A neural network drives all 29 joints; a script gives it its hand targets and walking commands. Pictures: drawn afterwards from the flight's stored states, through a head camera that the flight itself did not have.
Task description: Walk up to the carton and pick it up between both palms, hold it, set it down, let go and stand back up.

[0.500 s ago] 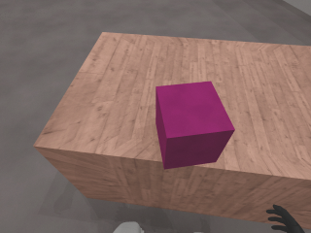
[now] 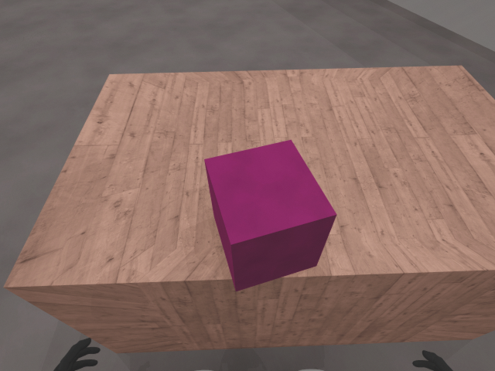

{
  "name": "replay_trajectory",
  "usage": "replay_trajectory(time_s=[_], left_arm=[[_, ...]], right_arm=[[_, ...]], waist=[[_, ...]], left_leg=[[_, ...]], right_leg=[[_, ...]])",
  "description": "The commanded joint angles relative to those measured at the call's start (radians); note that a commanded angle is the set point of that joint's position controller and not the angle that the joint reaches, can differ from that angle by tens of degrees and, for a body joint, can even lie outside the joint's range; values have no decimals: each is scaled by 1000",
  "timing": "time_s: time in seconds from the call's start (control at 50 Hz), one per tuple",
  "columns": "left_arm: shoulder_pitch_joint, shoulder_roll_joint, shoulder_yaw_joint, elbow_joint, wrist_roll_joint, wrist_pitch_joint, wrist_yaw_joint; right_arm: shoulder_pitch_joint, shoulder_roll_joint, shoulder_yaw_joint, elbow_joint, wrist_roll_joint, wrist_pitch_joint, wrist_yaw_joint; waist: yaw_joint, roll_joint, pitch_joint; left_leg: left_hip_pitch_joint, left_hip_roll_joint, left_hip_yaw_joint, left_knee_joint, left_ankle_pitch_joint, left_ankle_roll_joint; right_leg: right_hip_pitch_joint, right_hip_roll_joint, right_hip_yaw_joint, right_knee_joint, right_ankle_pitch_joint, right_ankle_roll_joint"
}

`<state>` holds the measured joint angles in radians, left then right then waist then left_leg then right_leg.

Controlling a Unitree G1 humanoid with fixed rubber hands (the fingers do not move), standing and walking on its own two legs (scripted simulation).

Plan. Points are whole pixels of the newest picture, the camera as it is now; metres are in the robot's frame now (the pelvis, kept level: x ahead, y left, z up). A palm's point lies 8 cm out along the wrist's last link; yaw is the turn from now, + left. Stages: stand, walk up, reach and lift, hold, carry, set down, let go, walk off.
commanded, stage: walk up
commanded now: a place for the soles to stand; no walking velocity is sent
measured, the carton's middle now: (263, 215) +0.38 -0.01 -0.01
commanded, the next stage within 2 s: reach and lift in 1.76 s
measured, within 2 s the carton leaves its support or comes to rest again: neither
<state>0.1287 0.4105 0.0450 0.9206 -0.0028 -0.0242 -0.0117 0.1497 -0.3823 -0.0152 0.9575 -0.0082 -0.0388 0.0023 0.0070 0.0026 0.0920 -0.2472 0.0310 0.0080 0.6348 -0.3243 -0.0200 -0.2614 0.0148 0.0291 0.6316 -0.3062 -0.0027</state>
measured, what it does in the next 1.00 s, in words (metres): lifts its left foot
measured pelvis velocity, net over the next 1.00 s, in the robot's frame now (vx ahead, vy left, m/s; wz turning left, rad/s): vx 0.00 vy -0.05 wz -0.07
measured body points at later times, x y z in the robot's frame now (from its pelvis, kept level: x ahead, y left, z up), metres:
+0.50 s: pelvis +0.02 -0.01 +0.02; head +0.02 -0.01 +0.47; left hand +0.13 +0.30 -0.10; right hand +0.12 -0.32 -0.10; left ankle +0.02 +0.13 -0.72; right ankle +0.02 -0.12 -0.72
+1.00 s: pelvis +0.00 -0.05 +0.00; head +0.03 -0.05 +0.45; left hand +0.11 +0.28 -0.10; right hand +0.08 -0.40 -0.10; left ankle +0.00 +0.09 -0.69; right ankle +0.02 -0.12 -0.73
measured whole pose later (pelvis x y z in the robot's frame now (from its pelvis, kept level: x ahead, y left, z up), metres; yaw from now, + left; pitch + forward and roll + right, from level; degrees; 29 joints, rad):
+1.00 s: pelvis +0.00 -0.05 +0.00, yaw -4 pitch -3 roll -1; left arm 0.14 0.41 0.08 0.89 0.04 0.03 -0.03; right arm 0.14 -0.45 -0.06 0.94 0.00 -0.01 -0.06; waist 0.04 0.03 0.15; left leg -0.34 0.02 -0.07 0.91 -0.53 0.02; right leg -0.25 0.09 -0.03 0.57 -0.27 -0.09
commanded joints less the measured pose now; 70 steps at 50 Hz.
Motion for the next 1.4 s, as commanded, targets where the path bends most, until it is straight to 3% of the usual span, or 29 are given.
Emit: replay_trajectory(time_s=[0.0, 0.1, 0.58, 0.6, 0.64, 0.7, 0.72, 0.76, 0.78, 0.8, 0.82, 0.84, 0.86, 0.88, 0.9, 0.96, 1.02, 1.04, 1.08, 1.1, 1.12, 1.14, 1.16, 1.18, 1.22, 1.24, 1.28, 1.34, 1.38], left_arm=[[-28, 201, 35, -9, -1, -14, 3], [-92, 178, 20, 37, -7, -6, 4], [-118, 159, 15, 135, -2, -7, 7], [-100, 222, 47, 96, 25, 15, -7], [-77, 199, 53, 70, 17, 36, -17], [-66, 178, 54, 25, 23, 52, -28], [-59, 176, 58, 15, 25, 56, -31], [-12, 168, 70, 9, 33, 63, -38], [13, 173, 78, 4, 38, 64, -41], [33, 178, 85, -2, 39, 60, -43], [57, 196, 93, -6, 43, 52, -44], [40, 266, 100, -26, 50, 45, -43], [24, 303, 106, -48, 48, 45, -41], [21, 302, 103, -66, 51, 47, -34], [-2, 268, 92, -89, 47, 51, -23], [-1, 211, 85, -100, 34, 41, -3], [16, 212, 86, -108, 26, 31, 0], [9, 210, 84, -112, 22, 30, 0], [-40, 184, 68, -122, 8, 32, -1], [-33, 143, 54, -118, 2, 33, -4], [-31, 165, 58, -106, 2, 36, -5], [-19, 169, 60, -84, 1, 34, -5], [-6, 171, 60, -75, 6, 30, -8], [-1, 175, 60, -61, 8, 22, -8], [-21, 208, 65, -36, 16, 7, -9], [-31, 212, 64, -27, 15, 4, -9], [-67, 201, 59, -17, 15, 5, -5], [-95, 179, 55, -9, 11, 7, -3], [-92, 167, 51, -1, 11, 7, -4]], right_arm=[[-78, -211, -38, -40, 6, -19, -8], [-98, -198, -28, 10, 12, -18, -10], [-144, -185, -28, 94, 2, -7, -13], [-105, -251, -59, 88, 5, -9, -29], [-72, -267, -69, 67, 2, -9, -39], [-56, -278, -89, 26, -2, -3, -45], [-56, -291, -95, 8, -6, -1, -48], [-109, -308, -101, -42, -10, 1, -49], [-131, -306, -104, -60, -12, 2, -47], [-141, -300, -100, -76, -14, 4, -47], [-145, -288, -94, -85, -12, 8, -45], [-121, -226, -80, -88, 0, 18, -45], [-109, -218, -74, -89, 8, 32, -55], [-59, -225, -77, -78, 8, 35, -65], [-4, -226, -78, -63, 7, 34, -69], [44, -225, -73, -53, 4, 21, -63], [40, -221, -70, -64, -4, 20, -48], [44, -215, -70, -65, -6, 19, -46], [95, -207, -70, -49, -22, 10, -45], [36, -232, -67, -68, -26, 1, -45], [-10, -279, -70, -82, -21, -11, -39], [-17, -277, -64, -71, -14, -14, -32], [-32, -273, -59, -70, -12, -15, -29], [-38, -256, -50, -63, -6, -12, -27], [-44, -219, -37, -46, 8, -3, -25], [-24, -205, -37, -32, 9, 3, -26], [-11, -195, -37, -19, 6, 7, -26], [-9, -197, -36, -4, 4, 4, -25], [-16, -204, -36, 0, 5, -1, -26]], waist=[[5, 33, -84], [2, -18, -108], [-5, -1, -109], [-8, -69, -82], [-5, -8, -135], [-7, 68, -128], [-5, 84, -115], [17, 164, -86], [31, 166, -75], [47, 165, -62], [67, 135, -56], [60, -141, -21], [54, -199, -35], [51, -149, -42], [35, -120, -42], [32, -76, -67], [23, -76, -92], [13, -73, -94], [-40, -42, -116], [-18, 72, -95], [4, 111, -56], [20, 97, -58], [29, 116, -71], [33, 95, -64], [21, 46, -71], [8, 28, -85], [-11, -18, -71], [-19, -49, -65], [-13, -21, -95]], left_leg=[[9, 62, -100, -195, 138, 52], [83, 81, -91, -247, 236, 52], [187, 105, -39, -347, 220, 33], [163, 112, -35, -301, 268, 44], [168, 146, -56, -265, 285, 78], [160, 224, -125, -277, 247, 145], [120, 273, -162, -289, 249, 186], [38, 373, -210, -273, 304, 271], [-6, 392, -209, -248, 331, 280], [-52, 359, -177, -192, 351, 248], [-90, 274, -104, -108, 285, 170], [-151, 72, 66, 103, 64, 65], [-166, -42, 18, 263, -290, 52], [-182, -48, -79, 346, -332, 57], [-194, -33, -99, 391, -314, 53], [-171, 9, -110, 292, -192, 40], [-82, 12, -86, 109, -179, 40], [-26, 13, -79, 19, -165, 46], [138, 18, -86, -211, 33, 62], [133, 103, -285, -286, 50, 91], [17, 202, -405, -307, 60, 159], [-43, 233, -414, -313, 96, 197], [-64, 227, -392, -310, 144, 193], [-83, 199, -345, -295, 174, 171], [-55, 58, -165, -220, 165, 72], [-7, 17, -108, -189, 117, 51], [41, 16, -104, -199, 76, 55], [64, 38, -117, -240, 146, 60], [68, 54, -126, -254, 206, 62]], right_leg=[[66, -139, 142, -164, 247, -91], [94, -124, 118, -225, 283, -64], [108, -121, 138, -338, 307, -36], [76, -85, 118, -271, 361, -59], [61, -91, 118, -209, 351, -69], [-20, -55, 89, -69, 273, -67], [-24, -39, 67, 3, 202, -55], [-27, -30, 27, 121, -73, -29], [0, -43, 25, 112, -138, -27], [48, -49, 29, 31, -117, -36], [102, -66, 64, -100, 7, -49], [57, -201, 311, -346, 103, -91], [26, -274, 433, -397, 119, -176], [40, -300, 432, -370, 152, -220], [81, -290, 364, -328, 229, -236], [158, -263, 278, -277, 314, -226], [158, -287, 273, -254, 353, -226], [138, -283, 259, -243, 368, -209], [45, -255, 210, -183, 323, -147], [-51, -180, 158, -186, 182, -83], [2, -70, 81, -124, 6, -15], [86, -45, 53, -104, -70, -13], [135, -54, 60, -123, -50, -15], [174, -76, 81, -182, 23, -21], [202, -168, 179, -337, 145, -40], [192, -207, 200, -367, 161, -63], [138, -215, 187, -390, 141, -83], [128, -180, 131, -384, 138, -63], [163, -163, 106, -372, 170, -46]])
